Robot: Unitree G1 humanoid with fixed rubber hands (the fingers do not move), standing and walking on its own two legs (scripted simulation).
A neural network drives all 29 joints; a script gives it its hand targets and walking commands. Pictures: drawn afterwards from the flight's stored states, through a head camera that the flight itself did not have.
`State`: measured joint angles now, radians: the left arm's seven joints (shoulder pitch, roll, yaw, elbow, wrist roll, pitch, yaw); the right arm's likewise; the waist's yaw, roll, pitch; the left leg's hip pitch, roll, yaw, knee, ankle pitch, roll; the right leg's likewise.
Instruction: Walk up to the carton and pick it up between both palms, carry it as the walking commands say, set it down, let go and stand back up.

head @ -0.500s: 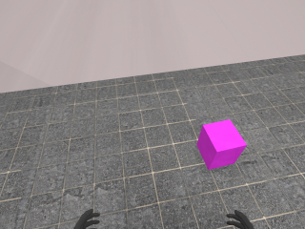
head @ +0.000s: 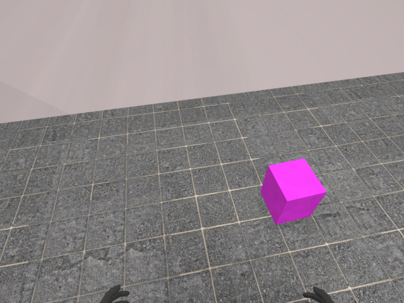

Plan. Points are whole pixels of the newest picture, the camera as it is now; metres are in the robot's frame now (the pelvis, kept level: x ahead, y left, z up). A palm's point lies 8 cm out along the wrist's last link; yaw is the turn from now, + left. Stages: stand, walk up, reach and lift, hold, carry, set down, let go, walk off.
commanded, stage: stand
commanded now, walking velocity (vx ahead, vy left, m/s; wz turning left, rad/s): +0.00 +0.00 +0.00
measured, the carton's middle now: (289, 191) +0.74 -0.41 -0.64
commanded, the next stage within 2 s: walk up in 0.14 s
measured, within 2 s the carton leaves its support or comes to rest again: neither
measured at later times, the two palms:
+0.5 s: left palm (109, 294) +0.16 +0.22 -0.09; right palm out of the picture +0.02 -0.31 -0.10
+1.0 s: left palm (180, 279) +0.19 +0.07 -0.08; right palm out of the picture +0.22 -0.44 -0.10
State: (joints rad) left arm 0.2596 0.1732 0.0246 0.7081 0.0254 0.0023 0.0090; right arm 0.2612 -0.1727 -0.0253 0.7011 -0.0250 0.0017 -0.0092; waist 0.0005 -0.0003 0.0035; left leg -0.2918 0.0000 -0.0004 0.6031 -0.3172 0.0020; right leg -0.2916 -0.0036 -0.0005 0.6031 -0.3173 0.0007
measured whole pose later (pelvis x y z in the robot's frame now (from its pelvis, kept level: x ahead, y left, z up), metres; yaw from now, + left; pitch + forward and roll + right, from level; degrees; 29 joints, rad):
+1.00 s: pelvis +0.16 -0.17 +0.02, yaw -20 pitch +1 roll +2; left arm 0.51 0.18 0.04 0.85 0.00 -0.07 -0.01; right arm 0.13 -0.24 -0.03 0.80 -0.04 0.00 0.05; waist 0.07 0.04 0.03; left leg -0.65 0.07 0.09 0.94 -0.10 -0.04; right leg -0.08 -0.01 0.02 0.32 -0.26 -0.02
